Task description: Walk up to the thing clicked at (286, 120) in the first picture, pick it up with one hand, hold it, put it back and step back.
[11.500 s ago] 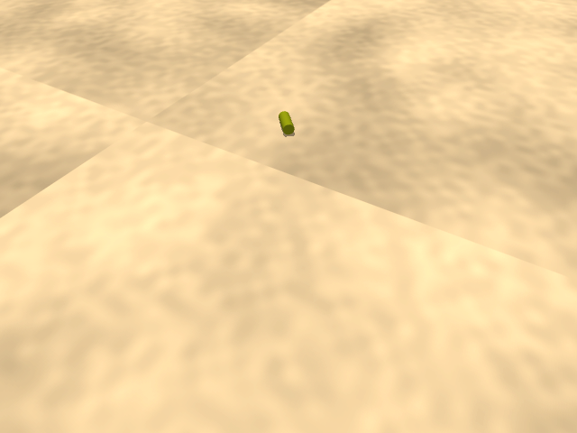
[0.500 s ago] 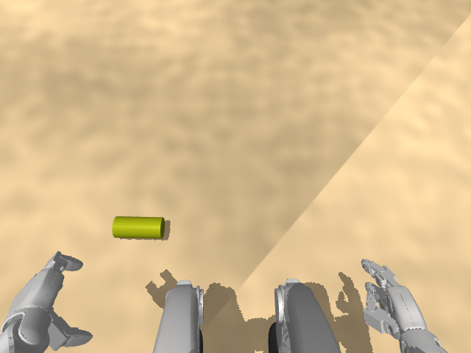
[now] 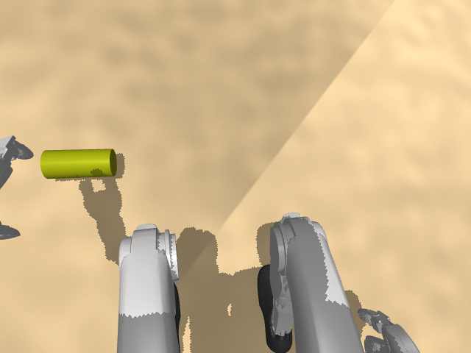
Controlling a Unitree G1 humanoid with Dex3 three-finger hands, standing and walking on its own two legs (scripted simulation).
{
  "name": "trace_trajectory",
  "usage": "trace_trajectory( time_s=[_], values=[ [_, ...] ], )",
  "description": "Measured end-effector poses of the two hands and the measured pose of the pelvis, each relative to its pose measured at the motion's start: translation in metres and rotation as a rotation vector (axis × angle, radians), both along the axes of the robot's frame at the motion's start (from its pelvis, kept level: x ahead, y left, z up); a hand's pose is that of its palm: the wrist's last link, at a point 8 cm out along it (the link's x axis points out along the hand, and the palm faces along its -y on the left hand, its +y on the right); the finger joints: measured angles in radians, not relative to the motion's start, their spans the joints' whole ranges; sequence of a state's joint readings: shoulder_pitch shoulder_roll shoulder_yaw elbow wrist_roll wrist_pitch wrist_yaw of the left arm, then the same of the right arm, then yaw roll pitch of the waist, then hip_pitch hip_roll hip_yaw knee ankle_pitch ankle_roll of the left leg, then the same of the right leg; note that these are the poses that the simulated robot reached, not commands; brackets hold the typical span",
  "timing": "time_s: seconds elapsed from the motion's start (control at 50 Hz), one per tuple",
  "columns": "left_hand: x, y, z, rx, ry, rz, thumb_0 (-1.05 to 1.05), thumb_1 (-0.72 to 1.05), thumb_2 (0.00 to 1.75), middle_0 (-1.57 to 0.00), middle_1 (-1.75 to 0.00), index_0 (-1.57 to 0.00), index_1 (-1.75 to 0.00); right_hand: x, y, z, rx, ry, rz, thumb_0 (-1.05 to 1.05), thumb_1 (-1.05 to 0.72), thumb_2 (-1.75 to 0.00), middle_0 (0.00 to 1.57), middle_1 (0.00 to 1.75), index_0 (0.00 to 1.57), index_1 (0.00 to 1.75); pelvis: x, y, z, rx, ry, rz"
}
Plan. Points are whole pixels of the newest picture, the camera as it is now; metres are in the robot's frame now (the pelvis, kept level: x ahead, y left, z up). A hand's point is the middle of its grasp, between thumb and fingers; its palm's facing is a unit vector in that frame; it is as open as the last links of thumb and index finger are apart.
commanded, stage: rise first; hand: left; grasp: from above
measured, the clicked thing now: (81, 163) +0.51 +0.35 -0.36
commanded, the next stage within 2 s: none
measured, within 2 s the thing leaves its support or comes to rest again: neither
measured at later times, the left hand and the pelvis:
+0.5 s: hand (17, 181) +0.42 +0.40 -0.19, palm faces -0.48 -0.07 -0.87, open 14.1 cm; pelvis +0.00 +0.01 -0.06, yaw -3 degrees
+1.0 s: hand (29, 172) +0.45 +0.39 -0.22, palm faces -0.47 -0.07 -0.88, open 14.0 cm; pelvis +0.01 +0.01 -0.07, yaw -4 degrees
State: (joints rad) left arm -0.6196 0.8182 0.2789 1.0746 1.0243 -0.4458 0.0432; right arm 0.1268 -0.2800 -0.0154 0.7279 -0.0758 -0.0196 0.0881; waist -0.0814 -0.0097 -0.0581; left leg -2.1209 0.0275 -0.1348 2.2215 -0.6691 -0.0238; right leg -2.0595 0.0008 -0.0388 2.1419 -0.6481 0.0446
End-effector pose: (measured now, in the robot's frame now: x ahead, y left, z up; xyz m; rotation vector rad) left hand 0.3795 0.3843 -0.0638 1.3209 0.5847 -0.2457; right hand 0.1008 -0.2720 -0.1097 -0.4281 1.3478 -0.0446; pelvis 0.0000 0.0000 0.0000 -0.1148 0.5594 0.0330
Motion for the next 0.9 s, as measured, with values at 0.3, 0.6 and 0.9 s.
trace_trajectory(
  time_s=[0.3, 0.6, 0.9],
  values=[
    [0.035, 0.008, -0.044, 0.083, -0.039, -0.114, 0.0, -0.5, 1.04, -0.07, -0.97, -0.06, -0.97, -0.032, -0.003, -0.02, -0.069, 0.1, 0.005, 0.0, -0.88, -0.89, 0.21, 0.3, 0.21, 0.3, -0.003, 0.007, -0.042, -0.037, -0.032, -0.009],
    [0.054, 0.013, -0.075, 0.126, -0.048, -0.171, 0.0, -0.48, 0.98, -0.09, -0.97, -0.09, -0.96, -0.014, 0.005, -0.036, -0.086, 0.123, 0.047, 0.0, -0.9, -0.9, 0.21, 0.3, 0.21, 0.3, 0.004, 0.011, -0.063, -0.059, -0.032, -0.019],
    [0.072, 0.013, -0.094, 0.138, -0.052, -0.154, 0.0, -0.49, 0.97, -0.08, -1.01, -0.09, -1.0, -0.018, 0.009, -0.042, -0.089, 0.164, 0.059, 0.0, -0.91, -0.9, 0.21, 0.3, 0.21, 0.3, 0.009, 0.014, -0.071, -0.073, -0.019, -0.025]
  ],
)
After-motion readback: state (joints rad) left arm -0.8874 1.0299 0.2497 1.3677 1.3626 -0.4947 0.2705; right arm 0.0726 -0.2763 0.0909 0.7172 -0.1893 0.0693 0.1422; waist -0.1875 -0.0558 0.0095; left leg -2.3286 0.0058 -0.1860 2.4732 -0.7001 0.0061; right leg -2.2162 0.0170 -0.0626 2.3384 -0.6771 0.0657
